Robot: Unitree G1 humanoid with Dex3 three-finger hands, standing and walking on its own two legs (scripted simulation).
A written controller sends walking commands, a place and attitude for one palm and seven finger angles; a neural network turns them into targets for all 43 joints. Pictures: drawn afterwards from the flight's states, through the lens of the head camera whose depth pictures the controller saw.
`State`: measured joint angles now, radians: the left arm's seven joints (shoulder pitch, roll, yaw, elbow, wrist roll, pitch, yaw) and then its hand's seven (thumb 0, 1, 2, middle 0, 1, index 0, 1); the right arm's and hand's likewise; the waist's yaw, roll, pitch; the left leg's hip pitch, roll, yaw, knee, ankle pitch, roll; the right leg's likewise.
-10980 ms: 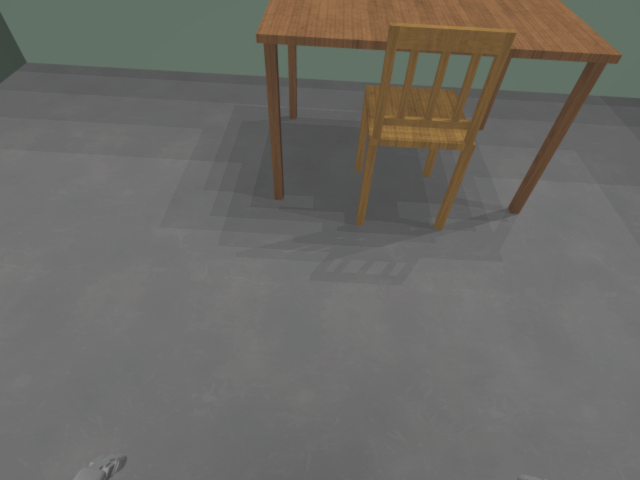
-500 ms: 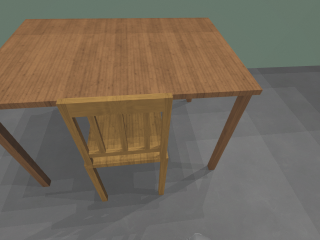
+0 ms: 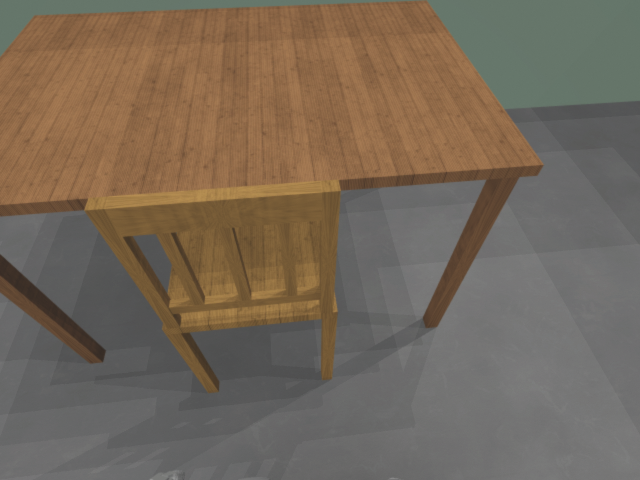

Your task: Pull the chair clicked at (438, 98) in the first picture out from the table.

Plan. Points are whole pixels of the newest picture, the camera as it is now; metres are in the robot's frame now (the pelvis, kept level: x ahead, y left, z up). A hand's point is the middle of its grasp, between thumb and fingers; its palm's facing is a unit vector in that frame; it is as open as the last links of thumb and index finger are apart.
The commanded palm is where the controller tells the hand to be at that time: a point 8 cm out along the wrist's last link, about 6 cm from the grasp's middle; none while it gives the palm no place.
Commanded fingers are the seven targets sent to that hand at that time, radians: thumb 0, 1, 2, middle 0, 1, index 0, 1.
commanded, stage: come to a stop and stand still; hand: left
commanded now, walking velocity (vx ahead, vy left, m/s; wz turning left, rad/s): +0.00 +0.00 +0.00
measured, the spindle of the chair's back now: (236, 264) +0.47 +0.19 -0.11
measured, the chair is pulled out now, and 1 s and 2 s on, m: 0.00 0.00 0.00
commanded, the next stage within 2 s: look again from close up in 0.90 s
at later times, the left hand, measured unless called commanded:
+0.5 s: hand out of the picture -0.07 +0.19 -0.16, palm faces -0.01 -0.98 -0.21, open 7.4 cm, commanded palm none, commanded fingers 0.00 0.90 0.90 -0.20 -0.30 -0.20 -0.30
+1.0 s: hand out of the picture -0.08 +0.16 -0.17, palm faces +0.00 -0.99 -0.17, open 7.4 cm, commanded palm none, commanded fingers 0.00 0.90 0.90 -0.20 -0.30 -0.20 -0.30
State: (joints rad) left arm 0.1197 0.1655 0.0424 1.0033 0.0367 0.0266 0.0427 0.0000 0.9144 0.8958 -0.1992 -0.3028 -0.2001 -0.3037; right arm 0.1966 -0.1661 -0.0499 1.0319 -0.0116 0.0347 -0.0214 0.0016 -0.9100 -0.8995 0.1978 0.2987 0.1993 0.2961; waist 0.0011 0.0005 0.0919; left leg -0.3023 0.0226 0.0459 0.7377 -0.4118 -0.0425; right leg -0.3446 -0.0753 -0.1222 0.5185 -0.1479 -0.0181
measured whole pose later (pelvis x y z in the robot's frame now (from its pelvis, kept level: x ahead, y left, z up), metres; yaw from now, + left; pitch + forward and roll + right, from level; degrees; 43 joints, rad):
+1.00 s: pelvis -0.05 +0.00 +0.01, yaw -2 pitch -1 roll +1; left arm 0.33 0.11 0.00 1.15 0.01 0.00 0.05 0.01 0.91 0.90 -0.19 -0.30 -0.20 -0.30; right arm 0.35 -0.10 0.00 1.18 -0.01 0.01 -0.03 0.00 -0.91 -0.90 0.20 0.30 0.20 0.30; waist -0.02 0.00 0.05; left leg -0.22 0.03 0.08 0.40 -0.15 0.00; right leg -0.13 0.01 -0.04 0.43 -0.28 -0.03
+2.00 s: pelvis -0.07 +0.05 +0.01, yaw -1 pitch -2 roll -1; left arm 0.39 0.14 -0.02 1.09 0.03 -0.01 0.04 0.01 0.91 0.90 -0.19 -0.30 -0.19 -0.30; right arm 0.29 -0.13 0.01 1.12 -0.01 -0.01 -0.01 0.01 -0.91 -0.90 0.20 0.30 0.20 0.30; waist 0.00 -0.04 0.01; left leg -0.26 -0.02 0.09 0.43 -0.14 0.07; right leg -0.15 -0.04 -0.03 0.44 -0.26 0.03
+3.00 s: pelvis -0.06 +0.04 +0.01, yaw -2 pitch -1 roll +0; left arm 0.37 0.12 -0.02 1.09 0.02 -0.02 0.04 0.00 0.91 0.90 -0.19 -0.30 -0.19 -0.30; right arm 0.30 -0.12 0.01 1.14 -0.01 -0.01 -0.02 0.01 -0.92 -0.90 0.20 0.30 0.20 0.30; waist 0.00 -0.04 0.01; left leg -0.25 -0.01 0.10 0.42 -0.16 0.05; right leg -0.15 -0.02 -0.02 0.43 -0.26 0.02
